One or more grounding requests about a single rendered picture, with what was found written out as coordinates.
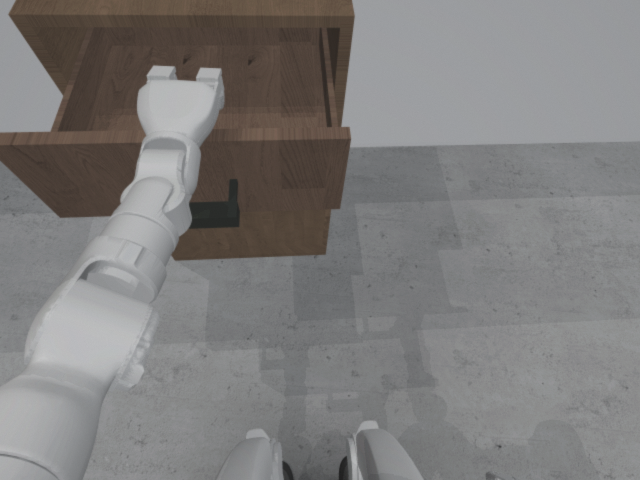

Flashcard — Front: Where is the robot right thigh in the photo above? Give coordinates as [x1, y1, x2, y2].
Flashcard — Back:
[346, 429, 424, 480]

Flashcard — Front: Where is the robot left upper arm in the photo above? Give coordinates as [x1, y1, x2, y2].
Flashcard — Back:
[0, 279, 160, 480]

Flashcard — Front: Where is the robot left thigh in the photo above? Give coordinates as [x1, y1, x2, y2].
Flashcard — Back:
[215, 437, 283, 480]

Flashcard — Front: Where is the cabinet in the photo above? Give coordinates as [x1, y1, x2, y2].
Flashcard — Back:
[8, 0, 355, 261]

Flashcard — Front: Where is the robot left forearm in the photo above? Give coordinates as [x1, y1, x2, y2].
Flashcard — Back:
[24, 131, 201, 365]

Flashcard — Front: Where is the robot thigh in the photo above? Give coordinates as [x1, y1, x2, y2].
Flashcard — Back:
[346, 429, 424, 480]
[215, 437, 283, 480]

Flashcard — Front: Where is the drawer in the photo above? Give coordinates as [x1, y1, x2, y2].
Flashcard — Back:
[0, 27, 351, 218]

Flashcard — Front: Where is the robot left hand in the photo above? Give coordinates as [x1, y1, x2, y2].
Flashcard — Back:
[137, 66, 225, 148]

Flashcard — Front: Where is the handle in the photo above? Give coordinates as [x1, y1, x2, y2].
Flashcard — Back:
[188, 179, 240, 229]

